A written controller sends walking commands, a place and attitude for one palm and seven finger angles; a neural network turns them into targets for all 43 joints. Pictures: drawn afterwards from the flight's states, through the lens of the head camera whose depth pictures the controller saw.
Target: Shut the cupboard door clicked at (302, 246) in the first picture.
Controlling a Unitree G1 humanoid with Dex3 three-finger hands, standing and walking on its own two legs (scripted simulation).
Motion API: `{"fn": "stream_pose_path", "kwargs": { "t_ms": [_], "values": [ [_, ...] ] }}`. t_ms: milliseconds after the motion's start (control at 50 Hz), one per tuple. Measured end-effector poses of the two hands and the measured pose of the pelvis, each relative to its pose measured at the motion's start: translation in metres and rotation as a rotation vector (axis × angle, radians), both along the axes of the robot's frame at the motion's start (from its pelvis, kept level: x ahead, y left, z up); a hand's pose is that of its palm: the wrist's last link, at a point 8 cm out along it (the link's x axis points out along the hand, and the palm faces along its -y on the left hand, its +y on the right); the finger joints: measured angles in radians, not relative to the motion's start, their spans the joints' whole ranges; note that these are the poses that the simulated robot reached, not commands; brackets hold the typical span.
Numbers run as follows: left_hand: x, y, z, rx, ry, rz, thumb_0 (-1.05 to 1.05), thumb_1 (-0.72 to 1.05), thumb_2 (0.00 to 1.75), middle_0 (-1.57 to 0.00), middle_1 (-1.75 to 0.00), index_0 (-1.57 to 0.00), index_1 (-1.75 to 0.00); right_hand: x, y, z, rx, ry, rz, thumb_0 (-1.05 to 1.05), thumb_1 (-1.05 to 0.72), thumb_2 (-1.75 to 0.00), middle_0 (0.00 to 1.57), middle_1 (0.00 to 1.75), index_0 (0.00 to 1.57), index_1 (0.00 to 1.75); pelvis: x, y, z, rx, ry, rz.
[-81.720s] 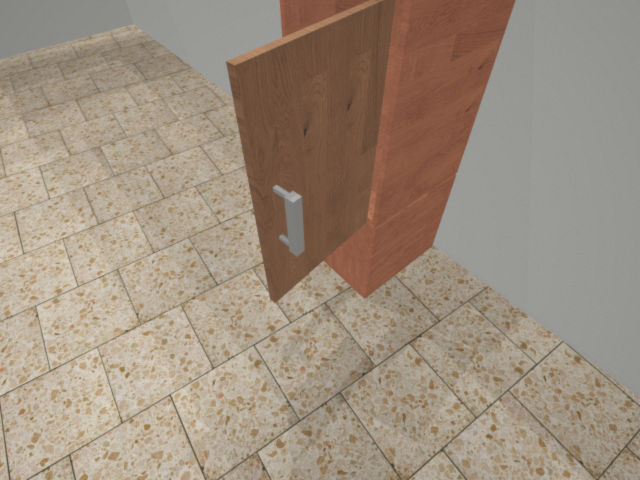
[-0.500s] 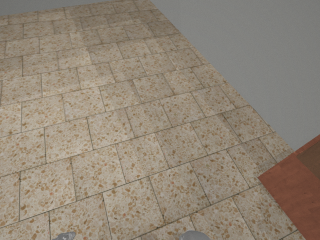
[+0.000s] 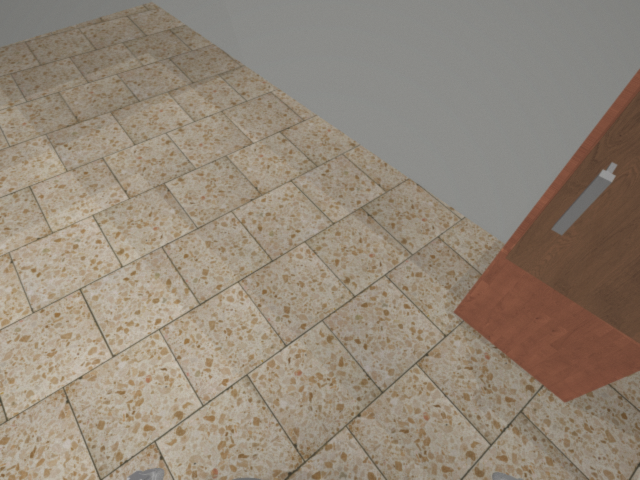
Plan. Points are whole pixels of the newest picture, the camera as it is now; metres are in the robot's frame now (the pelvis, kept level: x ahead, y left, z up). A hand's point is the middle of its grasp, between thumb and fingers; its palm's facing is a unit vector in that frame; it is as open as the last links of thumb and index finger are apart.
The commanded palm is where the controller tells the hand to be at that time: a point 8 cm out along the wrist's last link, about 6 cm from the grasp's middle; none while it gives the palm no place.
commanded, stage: turn to face it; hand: left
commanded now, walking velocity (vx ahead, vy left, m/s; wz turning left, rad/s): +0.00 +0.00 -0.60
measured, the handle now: (584, 199) +0.62 -0.47 -0.06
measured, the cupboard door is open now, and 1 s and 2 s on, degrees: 4 4 4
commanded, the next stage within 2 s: take the last steps up to it in 0.94 s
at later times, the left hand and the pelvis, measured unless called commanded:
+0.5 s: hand (230, 444) +0.18 +0.13 -0.15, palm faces -0.30 -0.91 -0.28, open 7.4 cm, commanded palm none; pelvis +0.02 -0.04 +0.00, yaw -18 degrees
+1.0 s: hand (257, 396) +0.25 +0.11 -0.16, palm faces -0.47 -0.86 -0.21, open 7.4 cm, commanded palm none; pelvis +0.07 -0.03 +0.01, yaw -30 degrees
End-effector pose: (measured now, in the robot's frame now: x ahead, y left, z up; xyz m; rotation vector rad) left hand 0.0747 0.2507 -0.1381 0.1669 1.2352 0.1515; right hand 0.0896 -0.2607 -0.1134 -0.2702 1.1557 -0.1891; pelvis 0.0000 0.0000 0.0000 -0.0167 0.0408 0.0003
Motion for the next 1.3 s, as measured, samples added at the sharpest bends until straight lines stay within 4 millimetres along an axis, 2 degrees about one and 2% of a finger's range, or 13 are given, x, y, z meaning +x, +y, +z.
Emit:
{"fn": "stream_pose_path", "kwargs": {
  "t_ms": [60,200,300,380,460,580,720,780,960,1060,1140,1220,1300],
  "values": [
    [0.012,0.006,-0.005,-0.012,0.015,-0.026,0.01,0.9,0.89,-0.2,-0.3,-0.2,-0.3,-0.006,0.009,0.005,-0.007,-0.006,-0.015,0.01,-0.91,-0.9,0.2,0.3,0.2,0.3,0.003,0.005,0.001,0.003,-0.003,-0.044],
    [0.05,0.002,0.01,-0.01,0.005,-0.119,0.01,0.91,0.89,-0.2,-0.3,-0.2,-0.3,-0.039,0.012,0.01,0.015,0.042,-0.108,0.01,-0.91,-0.9,0.2,0.3,0.2,0.3,0.011,0.002,0.013,-0.023,-0.011,-0.132],
    [0.085,-0.022,0.017,0.016,-0.024,-0.218,0.01,0.91,0.89,-0.2,-0.3,-0.19,-0.3,-0.069,-0.005,-0.004,0.048,0.079,-0.21,0.01,-0.9,-0.9,0.2,0.3,0.21,0.3,0.015,-0.011,0.008,-0.019,-0.016,-0.202],
    [0.111,-0.047,0.016,0.055,-0.084,-0.294,0.01,0.91,0.89,-0.2,-0.3,-0.19,-0.3,-0.091,-0.03,-0.029,0.071,0.11,-0.289,0.01,-0.9,-0.9,0.2,0.3,0.21,0.3,0.019,-0.03,-0.008,0.002,-0.019,-0.249],
    [0.113,-0.064,0.023,0.072,-0.068,-0.33,0.01,0.91,0.89,-0.2,-0.3,-0.2,-0.3,-0.094,-0.047,-0.029,0.056,0.124,-0.345,0.01,-0.91,-0.9,0.2,0.3,0.2,0.3,0.02,-0.034,-0.002,0.002,-0.021,-0.291],
    [0.113,-0.077,0.02,0.05,-0.007,-0.373,0.01,0.9,0.89,-0.2,-0.3,-0.2,-0.3,-0.077,-0.055,-0.01,0.041,0.056,-0.373,0.01,-0.91,-0.9,0.2,0.3,0.2,0.3,0.03,-0.038,0.007,0.013,-0.008,-0.344],
    [0.131,-0.073,-0.001,0.001,0.023,-0.398,0.01,0.9,0.89,-0.21,-0.3,-0.2,-0.3,-0.054,-0.041,0.002,0.0,-0.008,-0.403,0.01,-0.91,-0.9,0.2,0.3,0.2,0.3,0.052,-0.026,0.002,-0.006,-0.003,-0.409],
    [0.145,-0.07,-0.008,-0.007,0.034,-0.412,0.01,0.9,0.89,-0.2,-0.3,-0.2,-0.3,-0.053,-0.029,0.005,-0.011,-0.015,-0.413,0.01,-0.91,-0.9,0.2,0.3,0.2,0.3,0.059,-0.022,0.0,-0.001,-0.008,-0.444],
    [0.183,-0.087,0.01,0.0,0.017,-0.498,0.01,0.91,0.89,-0.2,-0.3,-0.2,-0.3,-0.093,0.0,0.007,0.046,0.074,-0.516,0.01,-0.91,-0.9,0.2,0.3,0.2,0.3,0.067,-0.026,0.015,-0.026,-0.009,-0.514],
    [0.195,-0.117,0.016,0.02,-0.006,-0.569,0.01,0.91,0.89,-0.2,-0.3,-0.19,-0.3,-0.129,0.001,-0.009,0.102,0.128,-0.606,0.01,-0.9,-0.9,0.2,0.3,0.2,0.3,0.065,-0.041,0.01,-0.018,-0.018,-0.553],
    [0.196,-0.141,0.014,0.036,-0.038,-0.609,0.01,0.91,0.89,-0.2,-0.3,-0.19,-0.3,-0.156,-0.007,-0.03,0.139,0.172,-0.668,0.01,-0.91,-0.9,0.2,0.3,0.2,0.3,0.063,-0.057,-0.001,-0.005,-0.026,-0.575],
    [0.183,-0.15,0.02,0.03,-0.014,-0.605,0.01,0.9,0.89,-0.2,-0.3,-0.2,-0.3,-0.158,-0.02,-0.024,0.136,0.186,-0.684,0.01,-0.91,-0.9,0.2,0.3,0.2,0.3,0.069,-0.066,0.007,-0.005,-0.03,-0.587],
    [0.172,-0.153,0.013,0.017,0.047,-0.602,0.01,0.9,0.89,-0.2,-0.3,-0.2,-0.3,-0.141,-0.038,-0.012,0.108,0.139,-0.682,0.01,-0.91,-0.9,0.2,0.3,0.2,0.3,0.079,-0.077,0.01,-0.007,-0.024,-0.591]
  ]
}}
